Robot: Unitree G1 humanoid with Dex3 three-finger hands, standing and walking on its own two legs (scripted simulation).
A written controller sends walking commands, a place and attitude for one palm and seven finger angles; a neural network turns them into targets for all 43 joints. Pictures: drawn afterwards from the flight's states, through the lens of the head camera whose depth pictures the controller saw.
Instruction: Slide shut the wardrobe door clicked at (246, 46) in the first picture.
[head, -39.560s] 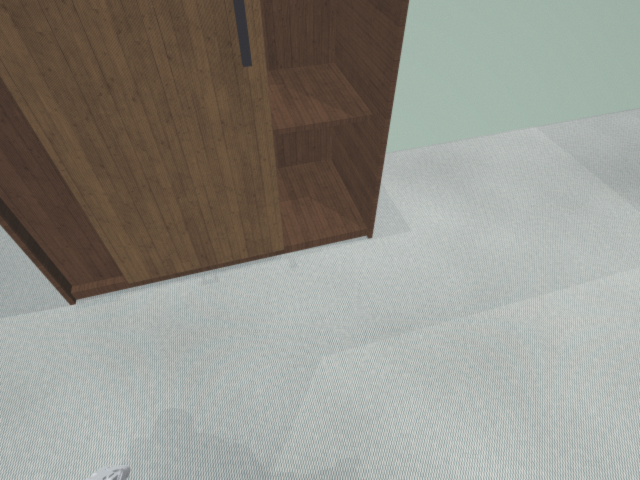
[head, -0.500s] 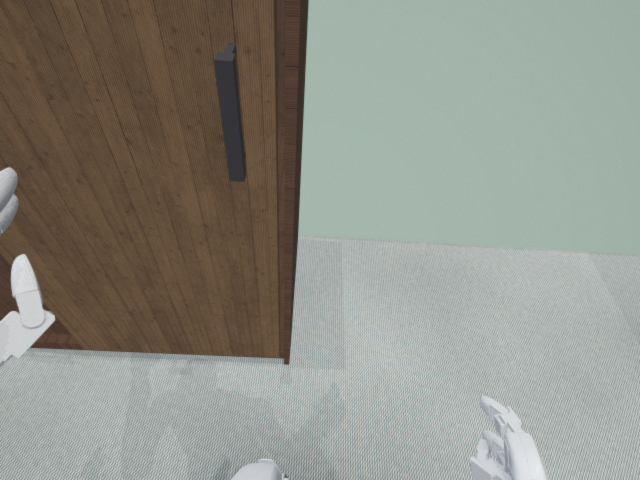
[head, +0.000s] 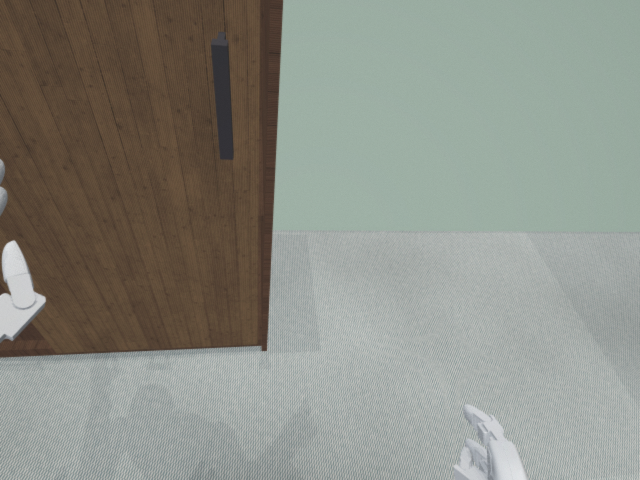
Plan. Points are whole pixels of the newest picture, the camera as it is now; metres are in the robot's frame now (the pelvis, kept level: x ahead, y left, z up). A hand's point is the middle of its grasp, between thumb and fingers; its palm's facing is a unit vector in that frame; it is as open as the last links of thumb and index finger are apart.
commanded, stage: stop stepping back and stand still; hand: left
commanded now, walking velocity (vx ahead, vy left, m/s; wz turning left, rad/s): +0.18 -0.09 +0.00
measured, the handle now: (224, 99) +0.62 +0.20 +0.16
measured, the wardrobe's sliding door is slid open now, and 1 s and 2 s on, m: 0.01 0.01 0.01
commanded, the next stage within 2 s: let the arm hang, fingers relaxed in 0.98 s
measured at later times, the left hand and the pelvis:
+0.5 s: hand out of the picture +0.15 +0.30 +0.18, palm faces +0.49 -0.79 -0.37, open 7.4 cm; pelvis -0.06 +0.02 +0.00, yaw +2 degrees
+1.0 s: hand out of the picture +0.17 +0.30 +0.18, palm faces +0.46 -0.77 -0.43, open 7.4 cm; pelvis -0.03 +0.03 +0.01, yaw +2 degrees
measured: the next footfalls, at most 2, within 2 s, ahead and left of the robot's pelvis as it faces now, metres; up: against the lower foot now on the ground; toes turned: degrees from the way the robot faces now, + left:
right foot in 0.18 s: +0.01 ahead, -0.07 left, +0.00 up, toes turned -2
left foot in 0.38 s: +0.03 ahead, +0.15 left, +0.00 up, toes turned +6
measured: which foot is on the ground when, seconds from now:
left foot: down 0.00-0.16, up 0.18-0.36, down 0.38-1.00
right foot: up 0.00-0.16, down 0.18-1.00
